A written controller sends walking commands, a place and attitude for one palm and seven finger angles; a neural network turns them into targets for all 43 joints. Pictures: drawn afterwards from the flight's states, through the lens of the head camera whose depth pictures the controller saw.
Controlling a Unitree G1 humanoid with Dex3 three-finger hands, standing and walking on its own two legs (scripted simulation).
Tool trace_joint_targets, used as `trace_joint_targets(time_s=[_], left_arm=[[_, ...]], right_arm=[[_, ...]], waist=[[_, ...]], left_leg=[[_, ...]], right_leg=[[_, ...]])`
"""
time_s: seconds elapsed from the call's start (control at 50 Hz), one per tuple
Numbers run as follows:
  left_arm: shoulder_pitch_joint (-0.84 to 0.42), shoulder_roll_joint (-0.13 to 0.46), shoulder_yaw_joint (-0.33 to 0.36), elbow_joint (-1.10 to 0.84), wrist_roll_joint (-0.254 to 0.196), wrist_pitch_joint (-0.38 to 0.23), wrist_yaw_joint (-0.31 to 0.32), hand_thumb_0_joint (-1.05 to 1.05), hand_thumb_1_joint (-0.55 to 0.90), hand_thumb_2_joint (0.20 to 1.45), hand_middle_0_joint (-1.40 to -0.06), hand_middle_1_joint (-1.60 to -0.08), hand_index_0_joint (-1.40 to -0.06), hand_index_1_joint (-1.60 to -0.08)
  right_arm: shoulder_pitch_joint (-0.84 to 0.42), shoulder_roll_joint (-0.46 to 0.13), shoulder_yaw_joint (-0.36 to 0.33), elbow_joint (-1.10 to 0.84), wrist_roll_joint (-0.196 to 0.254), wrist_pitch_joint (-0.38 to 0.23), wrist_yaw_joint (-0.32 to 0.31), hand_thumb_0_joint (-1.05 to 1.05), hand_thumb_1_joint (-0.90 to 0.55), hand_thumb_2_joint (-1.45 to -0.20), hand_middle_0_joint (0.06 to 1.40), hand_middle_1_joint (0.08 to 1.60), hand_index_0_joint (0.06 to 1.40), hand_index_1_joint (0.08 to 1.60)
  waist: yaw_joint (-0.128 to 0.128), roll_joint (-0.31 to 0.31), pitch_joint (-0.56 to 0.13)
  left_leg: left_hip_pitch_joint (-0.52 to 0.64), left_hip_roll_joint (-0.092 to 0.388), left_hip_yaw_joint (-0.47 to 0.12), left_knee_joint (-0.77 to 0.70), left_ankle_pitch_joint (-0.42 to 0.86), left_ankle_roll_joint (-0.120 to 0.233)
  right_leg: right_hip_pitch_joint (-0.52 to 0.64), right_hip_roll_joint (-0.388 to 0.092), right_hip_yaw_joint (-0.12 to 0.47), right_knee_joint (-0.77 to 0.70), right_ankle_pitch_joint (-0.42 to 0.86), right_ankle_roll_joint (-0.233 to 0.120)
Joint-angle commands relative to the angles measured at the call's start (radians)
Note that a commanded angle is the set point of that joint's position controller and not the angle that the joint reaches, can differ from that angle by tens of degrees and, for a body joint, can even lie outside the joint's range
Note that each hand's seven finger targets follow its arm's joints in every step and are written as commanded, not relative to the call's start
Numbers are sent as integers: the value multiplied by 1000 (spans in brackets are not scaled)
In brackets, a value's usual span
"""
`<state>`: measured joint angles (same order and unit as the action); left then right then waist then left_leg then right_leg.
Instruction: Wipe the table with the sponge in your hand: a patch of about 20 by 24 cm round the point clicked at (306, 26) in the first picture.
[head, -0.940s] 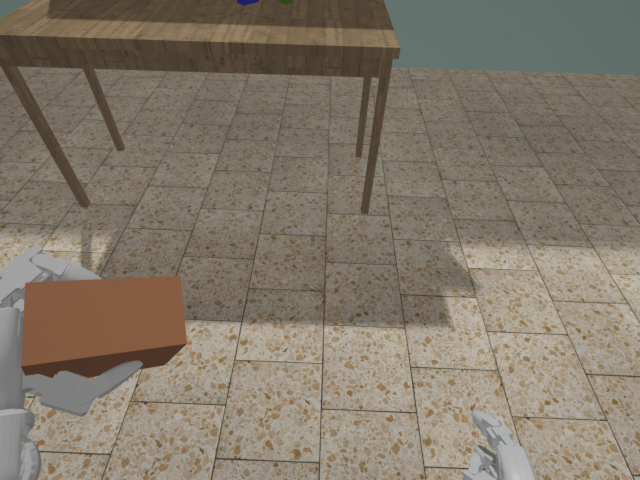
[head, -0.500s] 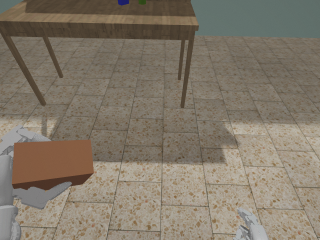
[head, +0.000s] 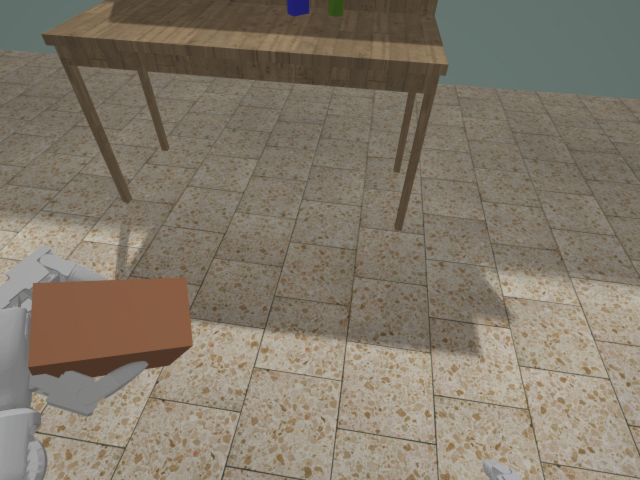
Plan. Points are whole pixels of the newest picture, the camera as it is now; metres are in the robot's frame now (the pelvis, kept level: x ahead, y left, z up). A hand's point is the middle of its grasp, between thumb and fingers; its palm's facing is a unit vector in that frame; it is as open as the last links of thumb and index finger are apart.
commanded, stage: walk to a spot facing it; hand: left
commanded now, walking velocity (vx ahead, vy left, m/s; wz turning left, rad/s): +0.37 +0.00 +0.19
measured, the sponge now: (134, 328) +0.23 +0.20 +0.15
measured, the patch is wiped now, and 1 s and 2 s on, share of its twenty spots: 0.00 0.00 0.00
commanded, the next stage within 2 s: none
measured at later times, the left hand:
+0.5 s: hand (154, 216) +0.35 +0.21 +0.18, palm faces +0.42 -0.76 -0.49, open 10.3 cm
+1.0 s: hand (205, 143) +0.49 +0.19 +0.19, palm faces +0.53 -0.69 -0.49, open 10.3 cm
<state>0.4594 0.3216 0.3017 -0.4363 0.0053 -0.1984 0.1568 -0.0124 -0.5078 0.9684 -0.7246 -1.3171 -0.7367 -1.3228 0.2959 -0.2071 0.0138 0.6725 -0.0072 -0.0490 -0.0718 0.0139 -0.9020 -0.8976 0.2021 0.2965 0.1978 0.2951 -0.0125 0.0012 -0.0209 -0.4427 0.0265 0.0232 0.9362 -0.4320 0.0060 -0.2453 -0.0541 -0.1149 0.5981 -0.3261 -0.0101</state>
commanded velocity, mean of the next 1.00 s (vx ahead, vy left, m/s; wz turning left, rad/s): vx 0.37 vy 0.00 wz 0.21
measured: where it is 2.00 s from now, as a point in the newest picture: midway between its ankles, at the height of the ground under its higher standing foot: (350, 368)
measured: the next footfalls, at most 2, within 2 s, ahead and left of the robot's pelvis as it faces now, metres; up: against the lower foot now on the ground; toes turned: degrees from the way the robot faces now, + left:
right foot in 0.52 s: +0.25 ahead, -0.12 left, +0.00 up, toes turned -9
left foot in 1.08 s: +0.45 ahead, +0.04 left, +0.00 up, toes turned +20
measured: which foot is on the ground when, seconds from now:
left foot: down 0.00-0.52, up 0.54-1.00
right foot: down 0.00-0.12, up 0.14-0.50, down 0.52-1.00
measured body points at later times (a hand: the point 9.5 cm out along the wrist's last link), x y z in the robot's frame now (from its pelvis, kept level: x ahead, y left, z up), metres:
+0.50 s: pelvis +0.15 -0.03 +0.00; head +0.17 -0.05 +0.45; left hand +0.32 +0.25 +0.21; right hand +0.31 -0.22 -0.11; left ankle +0.07 +0.13 -0.73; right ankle +0.21 -0.12 -0.72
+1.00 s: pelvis +0.32 -0.08 +0.01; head +0.35 -0.10 +0.45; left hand +0.46 +0.22 +0.21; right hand +0.50 -0.31 -0.10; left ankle +0.42 +0.06 -0.70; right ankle +0.21 -0.12 -0.73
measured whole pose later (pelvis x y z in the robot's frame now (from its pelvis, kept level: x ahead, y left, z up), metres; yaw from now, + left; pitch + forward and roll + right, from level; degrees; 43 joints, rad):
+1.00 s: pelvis +0.32 -0.08 +0.01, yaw +8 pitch +0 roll +5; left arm 0.51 0.37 0.39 -0.52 -0.02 -0.23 0.17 -0.01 -0.51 0.98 -0.72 -1.32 -0.74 -1.33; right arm 0.24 -0.24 -0.04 0.57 0.01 -0.01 -0.05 0.01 -0.91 -0.90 0.20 0.30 0.19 0.29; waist 0.02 -0.04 0.06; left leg -0.50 0.05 0.24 0.66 -0.21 0.01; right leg -0.03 -0.07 -0.29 0.46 -0.45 -0.07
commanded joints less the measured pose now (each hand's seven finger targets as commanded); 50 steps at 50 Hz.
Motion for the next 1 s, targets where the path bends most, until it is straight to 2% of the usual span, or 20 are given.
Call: trace_joint_targets(time_s=[0.0, 0.06, 0.08, 0.1, 0.12, 0.16, 0.2, 0.26, 0.4, 0.46, 0.48, 0.5, 0.52, 0.54, 0.58, 0.62, 0.68, 0.76, 0.88, 0.98], left_arm=[[-146, 226, 142, -240, 1, -77, 24, 0, 100, 1300, -1200, -1600, -1200, -1600], [-167, 218, 138, -310, -16, -78, 32, 0, 100, 1300, -1200, -1600, -1200, -1600], [-175, 213, 136, -337, -20, -85, 35, 0, 100, 1300, -1200, -1600, -1200, -1600], [-158, 198, 140, -379, -23, -96, 41, 0, 100, 1300, -1200, -1600, -1200, -1600], [-148, 202, 133, -398, -16, -110, 47, 0, 100, 1300, -1200, -1600, -1200, -1600], [-145, 233, 156, -324, -10, -96, 34, 0, 100, 1300, -1200, -1600, -1200, -1600], [-122, 187, 131, -333, -11, -83, 25, 0, 100, 1300, -1200, -1600, -1200, -1600], [-24, 166, 133, -344, -21, -78, 19, 0, 100, 1300, -1200, -1600, -1200, -1600], [-42, 180, 149, -259, -29, -62, 3, 0, 100, 1300, -1200, -1600, -1200, -1600], [-72, 210, 167, -223, -27, -43, 3, 0, 100, 1300, -1200, -1600, -1200, -1600], [-80, 217, 165, -219, -20, -33, 3, 0, 100, 1300, -1200, -1600, -1200, -1600], [-89, 270, 201, -218, -13, -23, 10, 0, 100, 1300, -1200, -1600, -1200, -1600], [-106, 284, 222, -237, -25, -26, 16, 0, 100, 1300, -1200, -1600, -1200, -1600], [-146, 259, 200, -253, -26, -41, 7, 0, 100, 1300, -1200, -1600, -1200, -1600], [-30, 270, 221, -261, -30, -71, -1, 0, 100, 1300, -1200, -1600, -1200, -1600], [5, 255, 223, -301, -24, -89, 4, 0, 100, 1300, -1200, -1600, -1200, -1600], [-7, 256, 228, -310, -29, -97, 12, 0, 100, 1300, -1200, -1600, -1200, -1600], [34, 246, 237, -257, -37, -98, 19, 0, 100, 1300, -1200, -1600, -1200, -1600], [34, 217, 215, -218, -35, -80, 34, 0, 100, 1300, -1200, -1600, -1200, -1600], [-75, 229, 174, -284, -25, -79, 47, 0, 100, 1300, -1200, -1600, -1200, -1600]], right_arm=[[-187, -76, -29, -184, -10, -52, -9, 0, -900, -900, 200, 300, 200, 300], [-169, -78, -36, -198, -8, -67, -23, 0, -900, -900, 200, 300, 200, 300], [-143, -96, -46, -198, -5, -74, -29, 0, -900, -900, 200, 300, 200, 300], [-144, -131, -60, -206, -4, -76, -27, 0, -900, -900, 200, 300, 200, 300], [-144, -109, -52, -212, 0, -79, -18, 0, -900, -900, 200, 300, 200, 300], [-147, -90, -45, -185, -8, -88, -6, 0, -900, -900, 200, 300, 200, 300], [-143, -104, -67, -177, 9, -90, 8, 0, -900, -900, 200, 300, 200, 300], [-133, -102, -66, -185, 13, -101, 13, 0, -900, -900, 200, 300, 200, 300], [-143, -91, -57, -193, 0, -95, -4, 0, -900, -900, 200, 300, 200, 300], [-162, -82, -53, -190, 7, -77, -13, 0, -900, -900, 200, 300, 200, 300], [-156, -63, -53, -187, 15, -69, -9, 0, -900, -900, 200, 300, 200, 300], [-184, -44, -48, -209, 12, -62, -9, 0, -900, -900, 200, 300, 200, 300], [-213, -73, -45, -213, 6, -63, -5, 0, -900, -900, 200, 300, 200, 300], [-214, -86, -60, -197, 7, -63, 5, 0, -900, -900, 200, 300, 200, 300], [-215, -88, -57, -177, 5, -53, 14, 0, -900, -900, 200, 300, 200, 300], [-218, -79, -50, -169, 2, -26, 19, 0, -900, -900, 200, 300, 200, 300], [-202, -91, -64, -181, -1, -10, 22, 0, -900, -900, 200, 300, 200, 300], [-175, -86, -72, -209, 1, 0, 28, 0, -900, -900, 200, 300, 200, 300], [-151, -83, -71, -254, 16, -4, 25, 0, -900, -900, 200, 300, 200, 300], [-145, -72, -66, -259, 12, -21, 3, 0, -900, -900, 200, 300, 200, 300]], waist=[[19, -163, 50], [3, -44, -17], [-11, 67, -53], [-13, 335, -92], [-13, 404, -97], [-20, 227, -33], [-8, 169, -20], [4, 224, -49], [4, 228, -14], [31, 123, -100], [37, -51, -141], [43, -338, -155], [45, -291, -141], [23, -227, -113], [26, -83, -53], [15, -37, -71], [0, -35, -60], [12, -62, -49], [48, -174, -30], [31, -147, -109]], left_leg=[[40, 67, 62, -192, 40, 13], [270, -7, 159, -420, 156, 4], [376, 29, 92, -481, 135, 27], [503, 221, -226, -574, 123, 107], [556, 378, -481, -642, 257, 205], [421, 436, -557, -672, 169, 262], [397, 372, -359, -635, 213, 233], [367, 280, -147, -635, 284, 168], [305, 265, -13, -613, 376, 135], [207, 204, 57, -315, 363, 101], [102, 141, 102, -65, 263, 75], [-190, -4, 110, 252, -103, 28], [-278, -4, -22, 405, -138, 14], [-262, 27, -81, 463, -53, 7], [-303, 74, -70, 511, 57, -21], [-326, 80, -38, 508, 102, -36], [-343, 92, -8, 428, 184, -43], [-282, 97, 70, 98, 240, -37], [-216, 47, 203, -209, 227, -9], [127, -81, 325, -408, 257, 37]], right_leg=[[-67, -243, 193, -292, -135, -143], [-66, -152, 80, -120, -76, -84], [-114, -111, 54, 62, -9, -54], [-278, -11, -18, 317, -89, 6], [-407, 32, 29, 520, -291, 17], [-467, -45, 128, 648, -244, 21], [-474, -67, 110, 615, -168, 34], [-402, -49, 27, 488, -58, 47], [-191, 3, -88, 114, -4, 52], [129, 35, -111, -95, 76, 36], [244, -81, 48, -161, 49, -13], [375, -338, 502, -253, 129, -123], [353, -438, 624, -322, 132, -160], [285, -412, 603, -352, 5, -106], [229, -372, 456, -306, 115, -144], [246, -323, 247, -263, 336, -128], [219, -300, 118, -276, 442, -115], [245, -262, 23, -276, 555, -92], [368, -256, -11, -253, 779, -54], [282, -230, -86, 13, 978, -12]])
